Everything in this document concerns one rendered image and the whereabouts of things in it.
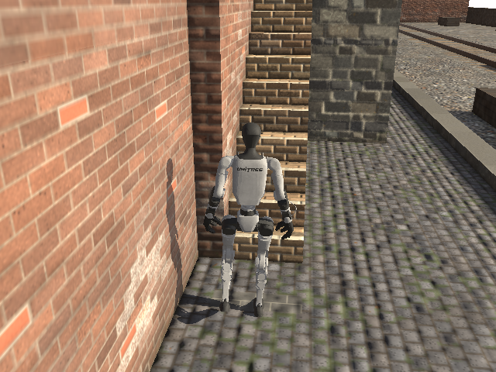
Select stairs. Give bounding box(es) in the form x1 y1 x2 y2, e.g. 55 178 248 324
229 0 312 264

